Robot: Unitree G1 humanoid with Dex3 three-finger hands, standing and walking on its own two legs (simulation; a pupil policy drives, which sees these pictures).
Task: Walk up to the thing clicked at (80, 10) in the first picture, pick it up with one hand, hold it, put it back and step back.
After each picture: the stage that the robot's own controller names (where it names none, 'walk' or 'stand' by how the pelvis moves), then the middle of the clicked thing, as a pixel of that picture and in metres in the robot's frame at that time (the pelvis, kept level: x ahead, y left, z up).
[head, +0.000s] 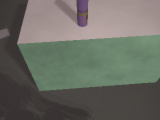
stand; (82, 7) +0.91 +0.03 -0.05
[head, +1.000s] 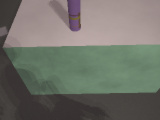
rise first; (74, 10) +0.82 +0.10 -0.03
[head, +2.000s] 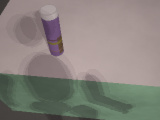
stand; (53, 33) +0.58 +0.18 -0.02
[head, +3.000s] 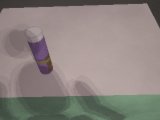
stand; (40, 53) +0.53 +0.22 -0.04
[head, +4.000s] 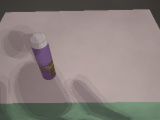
stand; (44, 58) +0.51 +0.21 -0.05
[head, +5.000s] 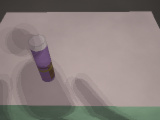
stand; (43, 61) +0.50 +0.21 -0.06
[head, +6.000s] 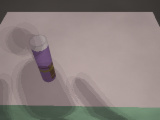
stand; (44, 61) +0.49 +0.21 -0.06
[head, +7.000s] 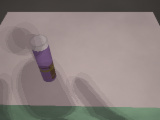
stand; (44, 61) +0.50 +0.20 -0.06
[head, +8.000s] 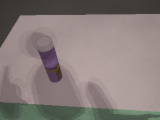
rise first; (50, 61) +0.50 +0.21 -0.05
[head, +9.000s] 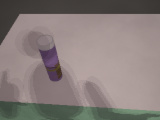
go down; (51, 60) +0.50 +0.21 -0.05
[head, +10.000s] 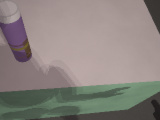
go down; (16, 36) +0.52 +0.20 +0.00
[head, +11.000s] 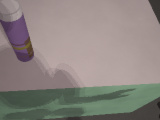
go down; (18, 35) +0.51 +0.20 +0.02
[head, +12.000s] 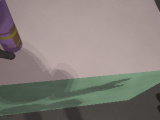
close in; (1, 23) +0.52 +0.22 +0.05
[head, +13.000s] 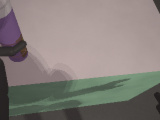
lift; (8, 33) +0.48 +0.19 +0.05
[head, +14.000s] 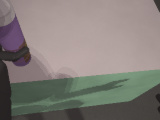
lift; (12, 39) +0.47 +0.18 +0.05
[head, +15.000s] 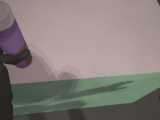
lift; (12, 41) +0.45 +0.19 +0.05
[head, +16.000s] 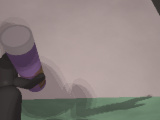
lift; (28, 65) +0.35 +0.18 +0.11
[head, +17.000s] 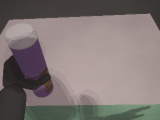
hold; (33, 66) +0.32 +0.17 +0.16
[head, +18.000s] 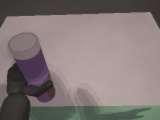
hold; (36, 73) +0.32 +0.16 +0.12
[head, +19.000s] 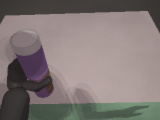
crouch; (36, 69) +0.34 +0.16 +0.11
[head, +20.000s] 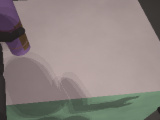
crouch; (7, 20) +0.48 +0.21 +0.16
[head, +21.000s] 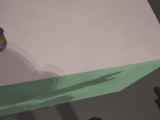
lower; out of the picture +0.52 +0.22 +0.06
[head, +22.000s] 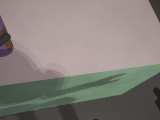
lower; out of the picture +0.51 +0.21 +0.05
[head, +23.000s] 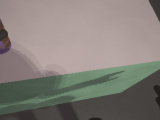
lower; out of the picture +0.52 +0.21 +0.06
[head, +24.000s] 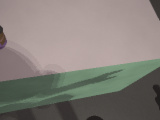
lower; out of the picture +0.52 +0.22 +0.06
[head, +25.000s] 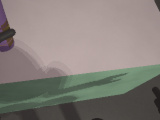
open; out of the picture +0.52 +0.21 +0.06
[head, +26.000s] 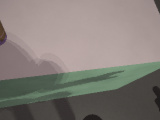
sink last; out of the picture +0.51 +0.22 +0.06
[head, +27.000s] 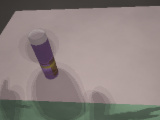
sink last; (45, 56) +0.50 +0.21 +0.00
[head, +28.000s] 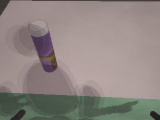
stand; (45, 49) +0.51 +0.20 +0.00
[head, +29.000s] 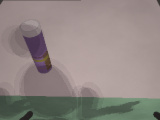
stand; (38, 49) +0.50 +0.22 +0.01
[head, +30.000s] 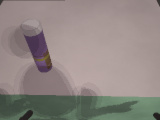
stand; (38, 48) +0.51 +0.22 +0.01
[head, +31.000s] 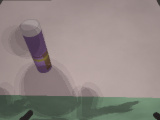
stand; (38, 49) +0.50 +0.22 +0.01
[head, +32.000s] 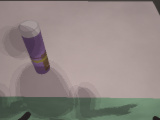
stand; (36, 50) +0.50 +0.21 +0.01
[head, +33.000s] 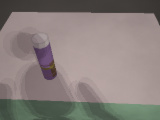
stand; (45, 58) +0.51 +0.21 -0.05
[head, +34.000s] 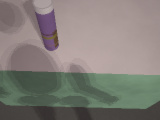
walk; (47, 27) +0.58 +0.16 -0.03
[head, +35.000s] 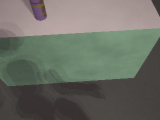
walk; out of the picture +0.80 +0.29 -0.02
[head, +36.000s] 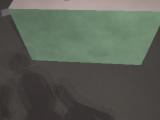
stand; out of the picture +1.14 +0.19 -0.03
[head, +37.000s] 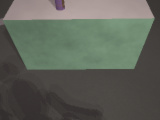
stand; out of the picture +1.14 +0.21 -0.05
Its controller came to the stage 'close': yes
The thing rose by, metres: 0.20
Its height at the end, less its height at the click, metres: +0.00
